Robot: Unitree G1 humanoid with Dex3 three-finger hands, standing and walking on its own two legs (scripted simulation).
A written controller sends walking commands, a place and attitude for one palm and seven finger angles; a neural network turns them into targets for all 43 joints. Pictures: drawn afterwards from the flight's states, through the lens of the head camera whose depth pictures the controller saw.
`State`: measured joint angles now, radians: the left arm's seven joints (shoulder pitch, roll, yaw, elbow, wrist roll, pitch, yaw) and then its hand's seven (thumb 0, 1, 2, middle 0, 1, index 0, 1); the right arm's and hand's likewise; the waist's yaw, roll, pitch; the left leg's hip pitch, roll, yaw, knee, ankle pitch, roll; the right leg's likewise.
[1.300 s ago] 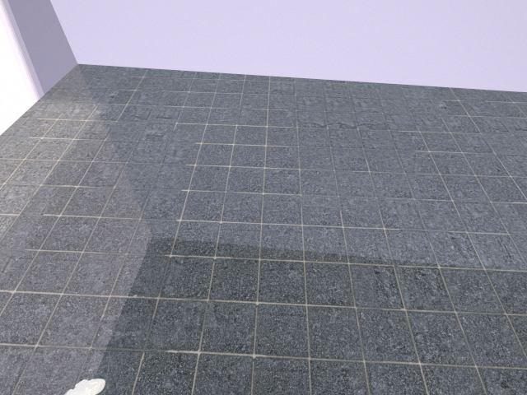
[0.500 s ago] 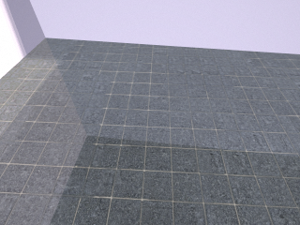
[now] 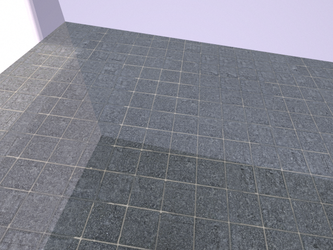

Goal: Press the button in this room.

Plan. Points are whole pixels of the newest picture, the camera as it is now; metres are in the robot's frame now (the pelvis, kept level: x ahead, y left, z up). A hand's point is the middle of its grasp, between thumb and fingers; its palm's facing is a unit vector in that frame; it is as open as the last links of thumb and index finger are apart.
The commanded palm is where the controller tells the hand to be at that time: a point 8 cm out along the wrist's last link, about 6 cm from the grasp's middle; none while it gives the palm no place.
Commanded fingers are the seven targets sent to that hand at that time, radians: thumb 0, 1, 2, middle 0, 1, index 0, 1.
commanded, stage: turn or walk to find it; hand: left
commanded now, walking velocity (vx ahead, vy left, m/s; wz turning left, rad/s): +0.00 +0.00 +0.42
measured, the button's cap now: out of the picture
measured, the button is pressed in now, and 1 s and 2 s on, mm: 0 0 0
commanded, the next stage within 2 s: none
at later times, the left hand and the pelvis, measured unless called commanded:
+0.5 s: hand out of the picture -0.02 +0.17 -0.14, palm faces +0.24 -0.93 -0.29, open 7.4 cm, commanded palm none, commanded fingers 0.00 0.90 0.90 -0.20 -0.30 -0.20 -0.30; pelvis -0.04 -0.04 +0.01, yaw +15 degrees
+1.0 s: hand out of the picture -0.10 +0.22 -0.15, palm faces +0.46 -0.85 -0.26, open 7.4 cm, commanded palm none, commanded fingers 0.00 0.90 0.90 -0.20 -0.30 -0.20 -0.30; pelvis -0.07 -0.01 +0.01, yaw +27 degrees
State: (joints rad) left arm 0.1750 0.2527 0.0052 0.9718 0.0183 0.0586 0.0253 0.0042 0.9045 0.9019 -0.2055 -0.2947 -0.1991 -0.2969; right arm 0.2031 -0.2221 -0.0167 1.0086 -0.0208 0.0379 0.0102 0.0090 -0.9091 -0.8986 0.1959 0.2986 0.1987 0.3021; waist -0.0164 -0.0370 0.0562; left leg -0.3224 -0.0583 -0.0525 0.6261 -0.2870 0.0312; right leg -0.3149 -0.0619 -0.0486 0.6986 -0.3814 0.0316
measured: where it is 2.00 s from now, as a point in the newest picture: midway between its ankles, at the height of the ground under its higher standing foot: outside the picture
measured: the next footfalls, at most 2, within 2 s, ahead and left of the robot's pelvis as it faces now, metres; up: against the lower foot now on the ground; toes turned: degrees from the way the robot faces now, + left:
right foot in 0.30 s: +0.01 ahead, -0.14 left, +0.00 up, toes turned +9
left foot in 0.68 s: -0.06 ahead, +0.11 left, +0.00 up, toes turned +24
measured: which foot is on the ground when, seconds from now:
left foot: down 0.00-0.30, up 0.32-0.66, down 0.68-1.00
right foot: up 0.00-0.28, down 0.30-0.68, up 0.70-1.00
